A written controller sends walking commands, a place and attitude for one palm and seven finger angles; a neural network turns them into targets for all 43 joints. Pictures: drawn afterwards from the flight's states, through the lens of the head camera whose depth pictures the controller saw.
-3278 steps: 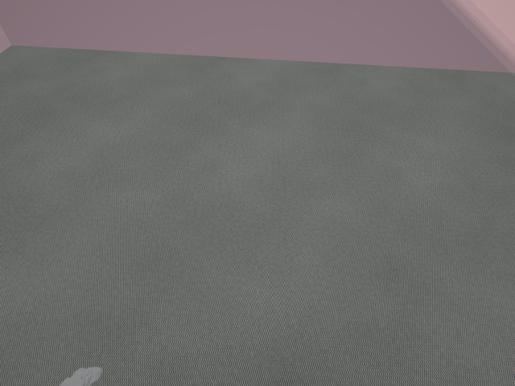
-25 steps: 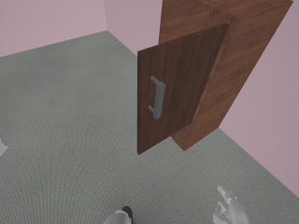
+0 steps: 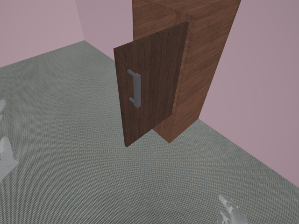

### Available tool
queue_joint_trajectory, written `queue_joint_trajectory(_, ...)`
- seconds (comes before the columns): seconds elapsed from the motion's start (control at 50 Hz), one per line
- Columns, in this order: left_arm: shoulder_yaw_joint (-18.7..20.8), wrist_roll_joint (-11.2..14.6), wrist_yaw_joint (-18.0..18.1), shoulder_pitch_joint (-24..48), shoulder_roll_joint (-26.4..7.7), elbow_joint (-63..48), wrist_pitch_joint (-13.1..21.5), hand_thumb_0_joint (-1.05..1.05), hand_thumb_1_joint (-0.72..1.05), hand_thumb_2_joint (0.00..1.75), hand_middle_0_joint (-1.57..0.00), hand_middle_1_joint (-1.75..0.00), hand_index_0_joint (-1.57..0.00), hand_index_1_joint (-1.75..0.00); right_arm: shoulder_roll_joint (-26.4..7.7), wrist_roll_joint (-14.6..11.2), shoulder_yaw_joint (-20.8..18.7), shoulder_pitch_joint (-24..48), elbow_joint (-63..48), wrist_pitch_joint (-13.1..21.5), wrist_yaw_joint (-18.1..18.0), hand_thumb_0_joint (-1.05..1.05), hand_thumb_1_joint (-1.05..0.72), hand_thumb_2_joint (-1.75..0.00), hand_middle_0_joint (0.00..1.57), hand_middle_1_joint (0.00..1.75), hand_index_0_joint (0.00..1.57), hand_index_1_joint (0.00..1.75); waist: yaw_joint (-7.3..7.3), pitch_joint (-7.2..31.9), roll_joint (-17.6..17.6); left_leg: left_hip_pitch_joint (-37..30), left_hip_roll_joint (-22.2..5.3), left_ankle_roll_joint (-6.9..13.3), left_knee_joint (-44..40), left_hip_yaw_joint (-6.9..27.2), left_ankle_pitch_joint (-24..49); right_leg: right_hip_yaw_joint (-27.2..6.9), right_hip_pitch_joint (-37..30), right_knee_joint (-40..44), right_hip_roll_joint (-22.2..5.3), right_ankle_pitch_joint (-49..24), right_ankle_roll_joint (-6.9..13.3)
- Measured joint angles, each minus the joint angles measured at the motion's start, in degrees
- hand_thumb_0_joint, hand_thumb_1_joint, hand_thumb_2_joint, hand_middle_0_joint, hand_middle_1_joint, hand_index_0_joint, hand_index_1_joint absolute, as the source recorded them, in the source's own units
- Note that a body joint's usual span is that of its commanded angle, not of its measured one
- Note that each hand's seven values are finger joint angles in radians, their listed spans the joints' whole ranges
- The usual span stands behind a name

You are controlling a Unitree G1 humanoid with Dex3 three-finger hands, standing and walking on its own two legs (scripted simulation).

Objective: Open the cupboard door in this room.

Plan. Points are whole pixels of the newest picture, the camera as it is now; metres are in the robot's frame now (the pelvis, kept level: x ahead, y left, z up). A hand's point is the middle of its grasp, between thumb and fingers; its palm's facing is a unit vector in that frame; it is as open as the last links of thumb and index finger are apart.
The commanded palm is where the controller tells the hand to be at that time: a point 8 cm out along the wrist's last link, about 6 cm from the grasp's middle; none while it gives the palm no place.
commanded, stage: stop stepping back and stand still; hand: left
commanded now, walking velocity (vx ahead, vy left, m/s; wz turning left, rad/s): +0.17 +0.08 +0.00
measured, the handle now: (133, 89) +0.60 +0.08 +0.01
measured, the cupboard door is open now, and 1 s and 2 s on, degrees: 89 89 89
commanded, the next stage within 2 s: let the arm hang, fingers relaxed in 0.26 s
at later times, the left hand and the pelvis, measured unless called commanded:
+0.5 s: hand (54, 198) +0.20 +0.25 -0.02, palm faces +0.14 -0.89 -0.44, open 7.4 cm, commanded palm none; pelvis -0.01 +0.01 -0.01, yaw +1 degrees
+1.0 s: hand out of the picture -0.06 +0.23 -0.17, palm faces +0.05 -0.97 -0.23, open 7.3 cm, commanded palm none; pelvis -0.01 +0.04 +0.01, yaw +1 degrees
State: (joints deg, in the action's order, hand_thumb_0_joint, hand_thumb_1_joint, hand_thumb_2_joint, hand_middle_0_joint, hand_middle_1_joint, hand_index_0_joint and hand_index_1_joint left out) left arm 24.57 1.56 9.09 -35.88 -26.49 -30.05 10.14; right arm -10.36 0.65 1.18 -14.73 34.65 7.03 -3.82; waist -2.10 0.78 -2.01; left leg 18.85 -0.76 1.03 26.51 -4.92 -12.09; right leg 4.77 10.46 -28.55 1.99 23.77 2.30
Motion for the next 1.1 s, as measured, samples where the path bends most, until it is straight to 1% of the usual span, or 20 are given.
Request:
queue_joint_trajectory(0.04,-0.3,0.0,-0.1,1.0,0.6,0.8,-0.2,0.02,0.88,0.90,-0.22,-0.30,-0.22,-0.30,-0.5,0.1,-0.5,0.0,1.3,-1.2,-0.1,0.01,-0.90,-0.89,0.20,0.30,0.21,0.30,1.15,-0.4,0.9,3.8,-0.1,-0.6,9.2,1.4,-6.9,0.0,0.6,1.2,0.6,-6.9,2.7)
queue_joint_trajectory(0.06,-0.5,0.0,-0.1,1.7,1.1,1.4,-0.1,0.02,0.88,0.90,-0.22,-0.30,-0.22,-0.30,-0.8,0.1,-0.7,-0.1,2.5,-1.5,0.0,0.01,-0.90,-0.89,0.20,0.30,0.21,0.30,2.04,-0.5,0.8,5.9,0.2,-0.9,15.8,2.3,-8.3,-0.5,0.9,1.0,0.6,-8.4,3.3)
queue_joint_trajectory(0.1,-0.9,-0.1,0.0,3.1,2.8,3.4,0.7,0.02,0.88,0.90,-0.22,-0.30,-0.22,-0.30,-1.4,0.1,-1.0,-0.7,4.4,-1.8,0.2,0.01,-0.90,-0.89,0.20,0.30,0.21,0.30,2.87,0.1,0.8,8.7,0.4,-1.5,25.5,3.1,-7.8,-1.4,0.4,1.7,0.6,-8.4,3.6)
queue_joint_trajectory(0.14,-1.5,-0.3,0.1,4.6,4.4,6.0,1.5,0.02,0.88,0.90,-0.22,-0.30,-0.22,-0.30,-1.9,-0.1,-1.2,-1.7,5.4,-1.7,0.0,0.01,-0.90,-0.89,0.20,0.30,0.21,0.30,2.62,0.9,0.9,9.5,-0.1,-1.6,28.7,2.9,-5.6,-1.6,-0.3,3.2,0.2,-8.7,3.4)
queue_joint_trajectory(0.18,-2.1,-0.6,0.1,6.2,5.2,8.0,2.0,0.01,0.88,0.90,-0.21,-0.30,-0.22,-0.30,-2.3,-0.2,-1.6,-2.3,5.9,-1.3,-0.5,0.01,-0.90,-0.89,0.20,0.30,0.21,0.30,2.04,1.0,0.8,8.4,-0.8,-1.4,26.5,2.2,-4.6,-1.4,-0.8,4.2,-0.3,-9.1,3.2)
queue_joint_trajectory(0.26,-2.6,-0.8,0.1,6.5,5.3,8.1,2.6,0.02,0.88,0.90,-0.21,-0.30,-0.22,-0.30,-3.0,-0.4,-2.2,-2.5,5.5,-0.4,-1.1,0.01,-0.90,-0.89,0.20,0.30,0.21,0.30,1.09,0.5,0.5,3.1,-1.8,-0.4,14.7,0.7,-4.6,-1.3,-0.9,4.2,-0.9,-9.1,3.0)
queue_joint_trajectory(0.34,-2.1,-0.2,0.2,4.2,4.3,4.6,3.1,0.02,0.88,0.90,-0.22,-0.30,-0.22,-0.30,-3.8,-0.4,-2.7,-2.0,3.7,0.4,-1.0,0.01,-0.90,-0.89,0.20,0.30,0.21,0.30,0.85,-0.5,1.7,-4.3,-2.1,0.5,1.8,1.0,-1.6,-1.3,-0.2,1.7,0.2,-7.5,2.6)
queue_joint_trajectory(0.36,-1.8,-0.1,0.2,3.8,3.9,3.7,3.3,0.02,0.88,0.90,-0.22,-0.30,-0.22,-0.30,-4.2,-0.5,-2.9,-1.8,3.1,0.5,-1.0,0.01,-0.90,-0.90,0.20,0.30,0.21,0.30,0.86,-0.7,2.7,-5.7,-2.7,0.3,-0.1,1.8,-0.2,-1.0,0.2,0.6,1.1,-6.8,2.4)
queue_joint_trajectory(0.38,-2.7,-1.0,-0.7,5.3,3.2,6.1,4.1,0.01,0.88,0.90,-0.21,-0.30,-0.22,-0.30,-4.5,-0.5,-3.4,-1.1,4.2,1.2,0.0,0.01,-0.90,-0.90,0.20,0.30,0.20,0.30,0.67,-0.6,3.0,-4.6,-2.6,-1.2,0.9,2.5,-0.6,-0.5,1.5,-1.4,0.8,-5.9,1.9)
queue_joint_trajectory(0.4,-5.0,-1.7,-2.4,8.2,2.9,10.8,2.9,0.01,0.89,0.90,-0.21,-0.30,-0.21,-0.30,-5.1,-0.5,-3.7,-0.2,5.3,0.6,1.1,0.01,-0.90,-0.90,0.20,0.30,0.20,0.30,0.99,-0.4,3.4,-3.2,-2.0,-2.1,2.7,2.9,-1.2,-0.1,2.8,-3.6,0.1,-5.1,1.3)
queue_joint_trajectory(0.42,-7.8,-2.3,-4.0,11.3,3.4,16.7,0.4,0.01,0.89,0.90,-0.21,-0.30,-0.21,-0.30,-5.9,-0.3,-3.7,0.7,6.3,-0.7,2.0,0.01,-0.90,-0.90,0.20,0.30,0.20,0.30,1.36,0.1,3.9,-1.9,-1.4,-2.5,4.4,3.1,-2.0,0.1,4.0,-5.3,-0.6,-4.3,1.0)
queue_joint_trajectory(0.46,-13.0,-2.9,-6.3,16.6,6.1,31.0,-5.1,0.00,0.89,0.90,-0.20,-0.30,-0.21,-0.30,-6.9,0.2,-3.2,2.6,8.2,-3.5,3.0,0.01,-0.90,-0.90,0.20,0.30,0.20,0.30,1.67,1.0,5.1,0.0,-0.5,-2.4,7.1,3.3,-3.2,0.2,5.4,-7.7,-1.6,-2.4,1.2)
queue_joint_trajectory(0.5,-17.1,-3.2,-7.6,20.3,9.4,45.8,-9.3,0.00,0.90,0.90,-0.20,-0.30,-0.20,-0.30,-6.5,0.5,-2.5,4.3,10.2,-5.5,3.3,0.01,-0.90,-0.90,0.20,0.30,0.20,0.30,1.47,0.9,5.9,0.5,-0.2,-2.1,8.7,3.6,-3.9,0.6,5.5,-8.7,-1.9,-2.0,1.4)
queue_joint_trajectory(0.56,-21.9,-3.4,-8.6,21.8,13.5,63.3,-12.3,0.01,0.90,0.90,-0.20,-0.30,-0.20,-0.30,-4.0,1.0,-1.4,5.3,12.4,-7.7,3.4,0.01,-0.90,-0.89,0.20,0.30,0.20,0.30,0.80,-0.6,4.5,-0.4,-0.2,-1.3,10.4,4.4,-6.5,1.2,3.8,-8.3,-1.8,-1.9,1.4)
queue_joint_trajectory(0.62,-24.7,-2.9,-8.8,20.9,17.0,75.9,-13.4,0.01,0.91,0.90,-0.20,-0.30,-0.20,-0.30,-0.9,1.1,-0.4,5.2,15.5,-8.5,3.4,0.00,-0.90,-0.89,0.20,0.30,0.20,0.30,0.81,-2.8,1.5,-2.9,-0.3,-2.1,7.8,4.3,-3.7,1.2,1.8,-6.9,-1.7,-2.3,1.1)
queue_joint_trajectory(0.66,-22.5,-1.8,-7.0,20.7,17.1,80.7,-12.8,-0.01,0.98,0.90,-0.21,-0.30,-0.21,-0.30,0.9,1.0,0.3,4.2,18.1,-8.5,3.2,0.00,-0.90,-0.89,0.20,0.30,0.20,0.30,1.70,-3.7,0.1,-3.8,-0.5,-2.3,5.9,4.7,-3.2,1.6,0.4,-4.0,-1.4,-3.8,0.8)
queue_joint_trajectory(0.7,-22.6,-2.0,-7.3,20.4,16.1,84.4,-12.3,-0.02,1.01,0.90,-0.21,-0.30,-0.21,-0.30,1.8,0.8,0.1,3.4,20.7,-8.7,2.6,0.00,-0.91,-0.89,0.20,0.30,0.21,0.30,2.63,-4.4,-0.1,-4.3,-0.7,-2.1,3.8,5.1,-2.2,1.9,-0.8,-0.6,-1.0,-5.7,0.8)
queue_joint_trajectory(0.76,-23.1,-2.0,-7.9,19.0,15.4,89.2,-11.8,-0.02,1.00,0.90,-0.21,-0.30,-0.21,-0.30,1.0,0.6,-0.7,3.1,23.7,-8.8,2.0,-0.01,-0.94,-0.89,0.20,0.30,0.21,0.30,3.11,-5.0,0.7,-5.0,-0.6,-1.6,1.2,4.9,-0.6,1.7,-1.9,3.3,-0.9,-8.0,0.3)
queue_joint_trajectory(0.92,-23.9,-2.0,-8.0,17.3,15.2,96.8,-11.1,0.00,0.93,0.90,-0.20,-0.30,-0.21,-0.30,-0.3,0.3,-0.6,1.4,29.0,-8.3,1.8,0.00,-0.92,-0.89,0.20,0.30,0.20,0.30,2.98,-5.3,2.4,-7.1,0.7,-0.3,-3.3,3.8,1.6,0.8,-3.4,6.8,-2.2,-10.1,-1.0)
queue_joint_trajectory(1.1,-24.3,-1.9,-7.7,19.9,16.5,97.5,-10.5,0.01,0.91,0.90,-0.20,-0.30,-0.20,-0.30,1.5,0.4,-0.1,0.4,31.3,-7.9,1.9,0.00,-0.91,-0.89,0.20,0.30,0.20,0.30,2.16,-4.2,2.9,-8.2,1.7,0.4,-4.8,3.0,2.4,0.1,-3.5,6.5,-3.2,-10.1,-1.8)
